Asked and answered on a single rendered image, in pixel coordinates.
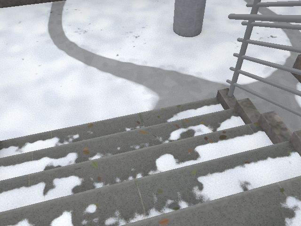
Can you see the stairs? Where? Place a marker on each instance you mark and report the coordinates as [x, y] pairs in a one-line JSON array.
[[193, 164]]

